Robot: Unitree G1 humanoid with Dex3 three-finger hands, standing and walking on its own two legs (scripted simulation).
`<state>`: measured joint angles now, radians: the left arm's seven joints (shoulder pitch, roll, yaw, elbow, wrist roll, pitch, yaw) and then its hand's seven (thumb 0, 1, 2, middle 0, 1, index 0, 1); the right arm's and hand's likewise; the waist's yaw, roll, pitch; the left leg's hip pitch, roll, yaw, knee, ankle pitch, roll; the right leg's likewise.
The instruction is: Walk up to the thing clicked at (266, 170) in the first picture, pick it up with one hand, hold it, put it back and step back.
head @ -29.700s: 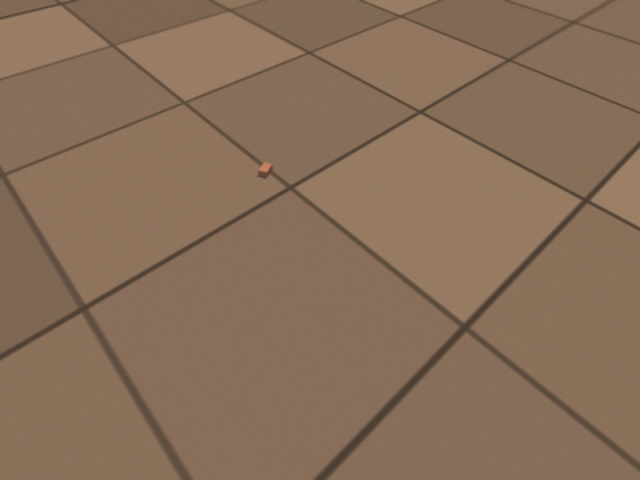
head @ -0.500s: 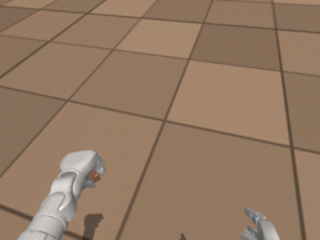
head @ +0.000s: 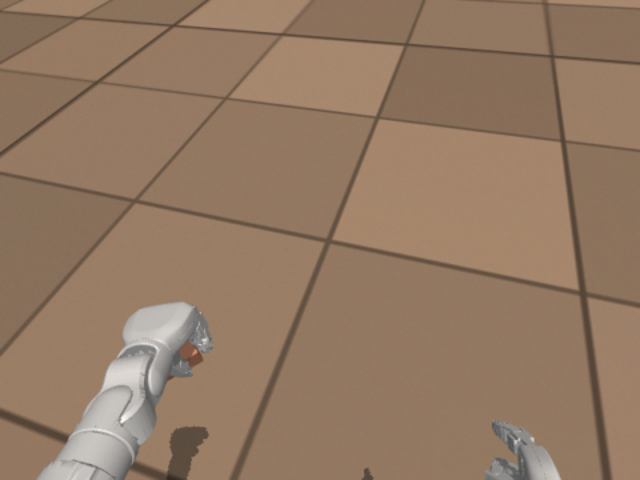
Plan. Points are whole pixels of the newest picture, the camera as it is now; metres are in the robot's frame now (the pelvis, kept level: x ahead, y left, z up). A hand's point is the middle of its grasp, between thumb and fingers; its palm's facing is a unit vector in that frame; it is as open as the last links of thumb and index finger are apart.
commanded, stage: hold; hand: left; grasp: from above
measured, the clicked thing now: (174, 356) +0.31 +0.23 -0.07
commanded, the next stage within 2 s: crouch in 0.08 s
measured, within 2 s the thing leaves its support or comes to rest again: neither
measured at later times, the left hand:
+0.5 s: hand (180, 376) +0.29 +0.22 -0.08, palm faces -0.43 -0.07 -0.90, open 5.1 cm
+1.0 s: hand (208, 404) +0.33 +0.25 -0.32, palm faces -0.40 -0.01 -0.92, open 5.2 cm
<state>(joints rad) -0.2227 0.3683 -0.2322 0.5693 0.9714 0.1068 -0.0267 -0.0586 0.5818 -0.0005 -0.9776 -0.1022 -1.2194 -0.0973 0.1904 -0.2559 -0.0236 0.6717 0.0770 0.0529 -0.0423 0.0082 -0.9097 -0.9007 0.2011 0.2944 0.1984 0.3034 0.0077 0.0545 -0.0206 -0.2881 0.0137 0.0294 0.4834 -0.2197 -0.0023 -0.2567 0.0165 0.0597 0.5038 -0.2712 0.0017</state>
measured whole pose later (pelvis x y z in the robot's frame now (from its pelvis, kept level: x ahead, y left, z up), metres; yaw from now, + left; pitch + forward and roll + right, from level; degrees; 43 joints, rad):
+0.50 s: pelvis +0.00 +0.00 -0.01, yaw +1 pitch +5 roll +0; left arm -0.25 0.34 -0.21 0.74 1.03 0.06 0.12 -0.07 0.58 0.00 -0.99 -0.07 -1.24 -0.04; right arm 0.18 -0.25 -0.04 0.67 0.07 0.06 -0.02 0.01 -0.90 -0.90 0.20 0.29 0.20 0.30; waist -0.01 0.03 -0.03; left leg -0.40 0.01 0.01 0.57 -0.25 0.00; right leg -0.36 0.02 0.04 0.59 -0.31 0.00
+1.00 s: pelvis -0.06 +0.01 -0.20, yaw +0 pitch +30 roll -3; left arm -0.62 0.41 -0.06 1.16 1.13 -0.03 0.38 -0.05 0.59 0.01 -0.95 -0.12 -1.19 -0.12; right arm 0.23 -0.26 -0.08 0.74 -0.03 -0.01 -0.01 0.00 -0.90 -0.90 0.20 0.29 0.20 0.30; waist -0.10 0.05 -0.21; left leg -1.56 0.02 -0.02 1.58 -0.55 0.01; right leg -1.49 0.04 0.01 1.57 -0.61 0.02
